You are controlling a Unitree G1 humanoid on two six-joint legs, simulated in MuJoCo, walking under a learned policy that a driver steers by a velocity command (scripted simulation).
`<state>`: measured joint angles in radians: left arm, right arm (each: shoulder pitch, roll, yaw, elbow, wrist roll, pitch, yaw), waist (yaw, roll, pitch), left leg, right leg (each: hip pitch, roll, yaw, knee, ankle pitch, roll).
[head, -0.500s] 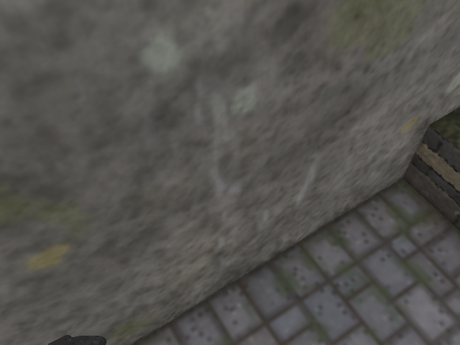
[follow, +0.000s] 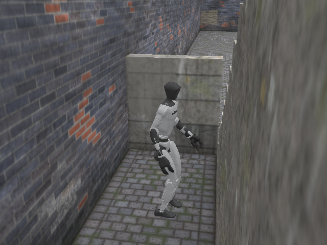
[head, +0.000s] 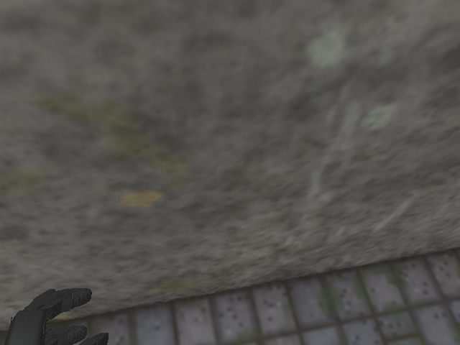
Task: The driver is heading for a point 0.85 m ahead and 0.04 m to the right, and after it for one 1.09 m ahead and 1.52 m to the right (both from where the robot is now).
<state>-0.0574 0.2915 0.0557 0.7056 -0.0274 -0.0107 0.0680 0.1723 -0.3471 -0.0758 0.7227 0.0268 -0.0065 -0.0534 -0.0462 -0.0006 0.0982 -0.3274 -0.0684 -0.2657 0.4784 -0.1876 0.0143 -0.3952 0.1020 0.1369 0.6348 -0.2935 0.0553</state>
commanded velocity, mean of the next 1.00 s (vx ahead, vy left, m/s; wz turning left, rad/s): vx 0.01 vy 0.00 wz -0.01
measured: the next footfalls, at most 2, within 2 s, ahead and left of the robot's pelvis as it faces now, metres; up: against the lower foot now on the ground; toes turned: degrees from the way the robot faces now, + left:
right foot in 0.08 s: +0.05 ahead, -0.13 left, +0.00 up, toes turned +10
left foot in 0.48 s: -0.01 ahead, +0.16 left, +0.00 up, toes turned +16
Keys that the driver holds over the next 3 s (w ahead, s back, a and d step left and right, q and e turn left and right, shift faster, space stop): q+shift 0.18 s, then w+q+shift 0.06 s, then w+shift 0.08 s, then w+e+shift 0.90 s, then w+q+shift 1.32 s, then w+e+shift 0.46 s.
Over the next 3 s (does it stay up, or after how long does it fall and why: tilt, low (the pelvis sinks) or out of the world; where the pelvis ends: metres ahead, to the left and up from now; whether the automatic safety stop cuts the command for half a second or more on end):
stays up -0.10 -0.12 -0.02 its command is cut before an obstacle after 0.2 s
